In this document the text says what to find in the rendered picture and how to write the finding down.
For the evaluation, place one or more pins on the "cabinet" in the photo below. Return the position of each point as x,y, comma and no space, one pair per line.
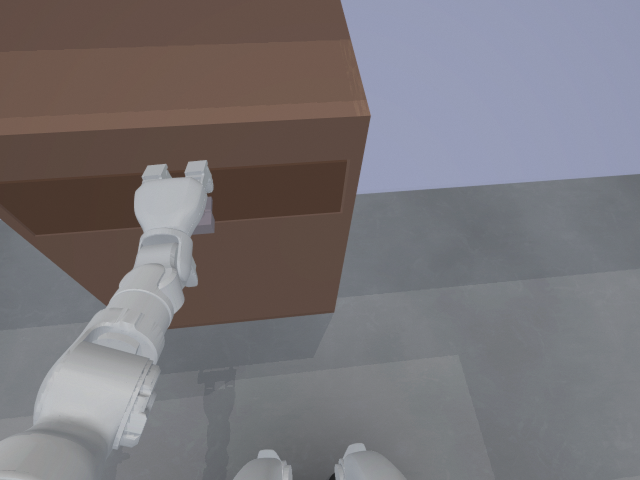
102,87

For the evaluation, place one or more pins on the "robot left hand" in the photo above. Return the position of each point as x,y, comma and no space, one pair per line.
178,203

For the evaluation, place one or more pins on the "drawer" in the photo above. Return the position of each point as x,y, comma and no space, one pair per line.
102,202

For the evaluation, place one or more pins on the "left robot upper arm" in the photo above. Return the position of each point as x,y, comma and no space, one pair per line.
100,399

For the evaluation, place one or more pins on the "handle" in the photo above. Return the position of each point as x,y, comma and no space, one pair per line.
207,222

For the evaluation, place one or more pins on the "robot right shin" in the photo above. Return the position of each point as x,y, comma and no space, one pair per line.
354,448

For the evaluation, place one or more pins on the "right robot thigh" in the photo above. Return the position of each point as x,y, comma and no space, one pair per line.
366,465

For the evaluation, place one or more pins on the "robot left forearm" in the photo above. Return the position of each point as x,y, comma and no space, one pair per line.
141,310

